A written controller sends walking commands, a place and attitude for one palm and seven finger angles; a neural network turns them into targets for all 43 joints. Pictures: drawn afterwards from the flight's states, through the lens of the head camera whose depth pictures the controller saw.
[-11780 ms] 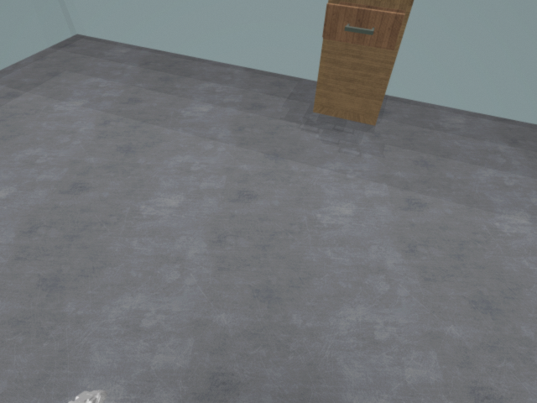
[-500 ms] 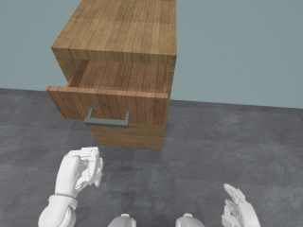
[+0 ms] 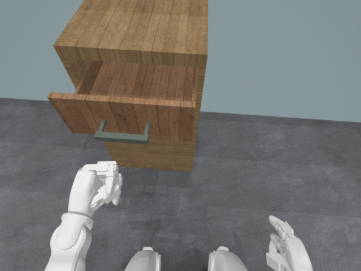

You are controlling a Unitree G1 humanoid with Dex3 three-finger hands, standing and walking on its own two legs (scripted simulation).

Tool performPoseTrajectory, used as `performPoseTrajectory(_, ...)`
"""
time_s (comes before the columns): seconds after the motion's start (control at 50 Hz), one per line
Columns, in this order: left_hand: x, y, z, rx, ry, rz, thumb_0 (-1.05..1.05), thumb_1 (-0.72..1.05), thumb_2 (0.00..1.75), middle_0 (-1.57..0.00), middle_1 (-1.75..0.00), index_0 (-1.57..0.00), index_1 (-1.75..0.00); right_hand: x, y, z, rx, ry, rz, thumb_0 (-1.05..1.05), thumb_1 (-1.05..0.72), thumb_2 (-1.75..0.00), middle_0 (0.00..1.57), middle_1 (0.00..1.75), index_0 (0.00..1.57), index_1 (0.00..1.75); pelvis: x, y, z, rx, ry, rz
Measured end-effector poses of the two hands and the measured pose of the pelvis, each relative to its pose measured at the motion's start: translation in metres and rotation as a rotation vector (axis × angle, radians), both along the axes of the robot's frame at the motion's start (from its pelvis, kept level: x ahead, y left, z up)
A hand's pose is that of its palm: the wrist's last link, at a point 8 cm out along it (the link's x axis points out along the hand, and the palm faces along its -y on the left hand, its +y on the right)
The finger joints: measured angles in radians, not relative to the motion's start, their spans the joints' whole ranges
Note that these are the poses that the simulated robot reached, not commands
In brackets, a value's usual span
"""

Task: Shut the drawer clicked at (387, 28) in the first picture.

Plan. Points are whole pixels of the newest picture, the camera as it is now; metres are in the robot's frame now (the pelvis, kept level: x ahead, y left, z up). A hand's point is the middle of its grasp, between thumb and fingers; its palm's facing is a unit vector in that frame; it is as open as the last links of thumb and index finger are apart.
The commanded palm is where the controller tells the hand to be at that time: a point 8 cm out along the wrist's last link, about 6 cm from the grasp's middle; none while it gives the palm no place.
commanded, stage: bring the fist close to the handle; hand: left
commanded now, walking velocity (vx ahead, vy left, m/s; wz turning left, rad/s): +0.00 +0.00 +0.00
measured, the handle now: (123, 131) +0.47 +0.19 -0.04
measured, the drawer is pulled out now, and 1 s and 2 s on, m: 0.16 0.16 0.12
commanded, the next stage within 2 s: push the drawer shut in 1.16 s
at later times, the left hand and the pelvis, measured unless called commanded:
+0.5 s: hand (127, 173) +0.33 +0.15 -0.01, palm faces -0.08 -1.00 -0.04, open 3.3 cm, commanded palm +0.32 +0.20 -0.02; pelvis -0.01 +0.00 -0.03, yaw -1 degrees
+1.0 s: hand (129, 163) +0.37 +0.15 -0.04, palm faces -0.08 -1.00 -0.04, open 3.3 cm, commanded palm +0.35 +0.20 -0.04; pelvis -0.01 +0.02 -0.05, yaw -2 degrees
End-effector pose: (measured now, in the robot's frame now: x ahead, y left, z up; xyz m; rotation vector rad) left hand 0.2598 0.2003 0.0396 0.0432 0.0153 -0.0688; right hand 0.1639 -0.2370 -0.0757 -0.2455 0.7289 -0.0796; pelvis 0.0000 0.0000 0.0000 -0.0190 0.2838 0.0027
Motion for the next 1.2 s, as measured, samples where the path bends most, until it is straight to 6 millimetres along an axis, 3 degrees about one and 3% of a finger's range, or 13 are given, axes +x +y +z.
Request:
performPoseTrajectory(0.48,0.055,0.001,-0.048,-0.001,0.002,-0.013,0.01,0.90,0.90,-1.40,-1.60,-1.39,-1.60,-0.040,-0.010,-0.050,-0.020,0.181,-0.051,0.01,-0.90,-0.89,0.20,0.30,0.20,0.30,-0.009,0.003,-0.031,0.000,0.097,-0.014)
performPoseTrajectory(0.84,0.096,0.008,-0.084,-0.002,0.000,0.001,0.02,0.90,0.90,-1.40,-1.60,-1.39,-1.60,-0.059,-0.005,-0.083,-0.031,0.279,-0.076,0.01,-0.90,-0.89,0.20,0.30,0.20,0.30,-0.016,0.012,-0.056,-0.007,0.170,-0.023)
performPoseTrajectory(1.02,0.094,0.008,-0.079,-0.008,0.000,-0.012,0.02,0.90,0.90,-1.40,-1.60,-1.39,-1.60,-0.066,-0.001,-0.084,-0.016,0.314,-0.095,0.01,-0.90,-0.89,0.20,0.30,0.20,0.30,-0.014,0.016,-0.054,-0.010,0.172,-0.026)
performPoseTrajectory(1.2,0.093,0.003,-0.080,-0.005,-0.004,-0.010,0.02,0.90,0.90,-1.40,-1.60,-1.39,-1.60,-0.060,-0.001,-0.079,-0.026,0.302,-0.084,0.01,-0.90,-0.89,0.20,0.30,0.20,0.30,-0.013,0.017,-0.052,-0.012,0.169,-0.022)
